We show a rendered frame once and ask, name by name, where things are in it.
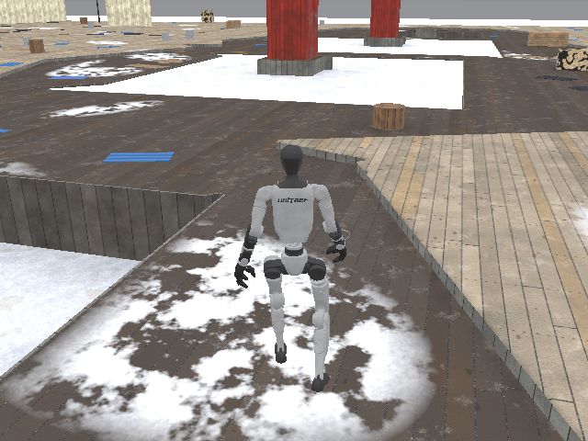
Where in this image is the left robot hand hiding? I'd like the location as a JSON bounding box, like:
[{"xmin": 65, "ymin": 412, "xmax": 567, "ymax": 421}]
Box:
[{"xmin": 234, "ymin": 263, "xmax": 255, "ymax": 288}]

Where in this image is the robot right forearm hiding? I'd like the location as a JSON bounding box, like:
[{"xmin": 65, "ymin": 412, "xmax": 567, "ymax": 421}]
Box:
[{"xmin": 329, "ymin": 219, "xmax": 345, "ymax": 250}]

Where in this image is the left robot shin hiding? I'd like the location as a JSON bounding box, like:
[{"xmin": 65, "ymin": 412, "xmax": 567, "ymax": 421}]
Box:
[{"xmin": 269, "ymin": 294, "xmax": 285, "ymax": 352}]

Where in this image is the right robot upper arm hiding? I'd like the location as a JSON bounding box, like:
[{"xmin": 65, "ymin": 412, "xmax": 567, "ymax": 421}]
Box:
[{"xmin": 311, "ymin": 184, "xmax": 337, "ymax": 233}]

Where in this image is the left robot upper arm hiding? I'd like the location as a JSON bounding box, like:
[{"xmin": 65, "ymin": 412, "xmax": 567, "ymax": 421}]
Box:
[{"xmin": 249, "ymin": 186, "xmax": 273, "ymax": 237}]

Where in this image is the right robot foot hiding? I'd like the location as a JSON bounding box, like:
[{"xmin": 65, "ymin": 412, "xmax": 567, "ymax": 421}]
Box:
[{"xmin": 311, "ymin": 373, "xmax": 330, "ymax": 392}]

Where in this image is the right robot hand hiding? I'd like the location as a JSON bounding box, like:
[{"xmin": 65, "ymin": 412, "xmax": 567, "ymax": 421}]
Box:
[{"xmin": 326, "ymin": 245, "xmax": 347, "ymax": 263}]

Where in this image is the robot left forearm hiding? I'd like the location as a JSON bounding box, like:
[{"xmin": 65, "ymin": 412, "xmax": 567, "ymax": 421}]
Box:
[{"xmin": 237, "ymin": 223, "xmax": 257, "ymax": 266}]

